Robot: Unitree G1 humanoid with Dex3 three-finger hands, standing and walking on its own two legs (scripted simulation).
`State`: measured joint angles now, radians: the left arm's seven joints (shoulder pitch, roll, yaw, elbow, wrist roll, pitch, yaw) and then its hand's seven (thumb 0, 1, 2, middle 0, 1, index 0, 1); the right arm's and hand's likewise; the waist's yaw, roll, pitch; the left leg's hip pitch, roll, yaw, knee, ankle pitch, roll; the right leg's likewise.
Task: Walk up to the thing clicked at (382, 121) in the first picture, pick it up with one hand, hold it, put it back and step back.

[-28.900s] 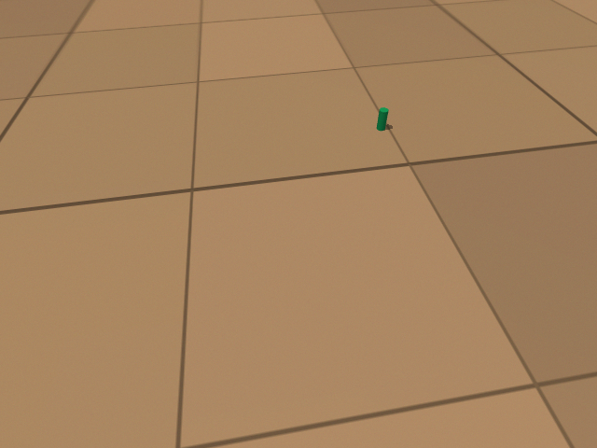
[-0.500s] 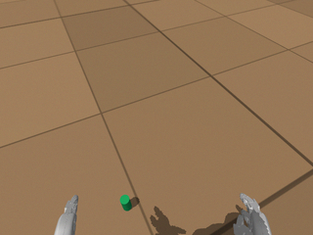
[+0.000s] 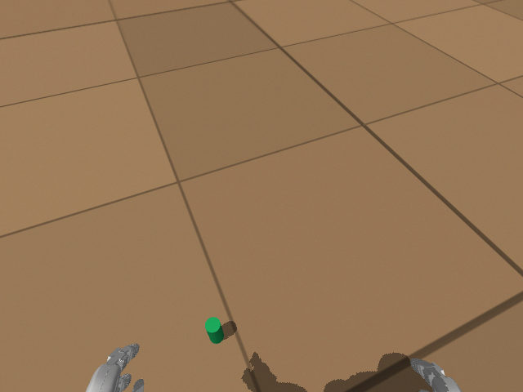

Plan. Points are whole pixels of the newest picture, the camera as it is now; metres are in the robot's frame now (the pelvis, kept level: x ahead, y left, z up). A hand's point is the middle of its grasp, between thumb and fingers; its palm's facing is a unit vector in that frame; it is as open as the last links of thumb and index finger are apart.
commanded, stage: stand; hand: left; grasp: from the side
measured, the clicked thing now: (214, 330) +0.42 +0.20 -0.68
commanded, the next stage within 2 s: step back in 1.96 s
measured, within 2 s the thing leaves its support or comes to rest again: neither
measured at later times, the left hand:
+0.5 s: hand out of the picture +0.04 +0.25 -0.12, palm faces +0.01 -0.94 -0.34, open 7.4 cm
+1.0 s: hand out of the picture +0.05 +0.25 -0.12, palm faces +0.01 -0.94 -0.35, open 7.4 cm
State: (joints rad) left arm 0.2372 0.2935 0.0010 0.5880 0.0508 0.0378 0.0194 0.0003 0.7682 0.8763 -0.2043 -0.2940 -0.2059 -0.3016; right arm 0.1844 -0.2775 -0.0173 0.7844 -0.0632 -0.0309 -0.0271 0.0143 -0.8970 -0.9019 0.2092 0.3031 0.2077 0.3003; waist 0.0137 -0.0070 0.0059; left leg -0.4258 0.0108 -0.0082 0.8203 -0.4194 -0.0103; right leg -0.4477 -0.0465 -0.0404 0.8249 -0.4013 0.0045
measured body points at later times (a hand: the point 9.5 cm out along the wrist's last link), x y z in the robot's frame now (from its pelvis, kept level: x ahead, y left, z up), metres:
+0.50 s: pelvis +0.00 +0.01 +0.04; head +0.00 +0.00 +0.49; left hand +0.04 +0.30 -0.10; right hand +0.07 -0.27 -0.11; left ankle +0.01 +0.13 -0.70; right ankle +0.02 -0.12 -0.70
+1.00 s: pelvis +0.00 +0.00 +0.04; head +0.00 +0.00 +0.49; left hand +0.06 +0.30 -0.09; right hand +0.07 -0.29 -0.10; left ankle +0.01 +0.13 -0.70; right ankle +0.02 -0.12 -0.70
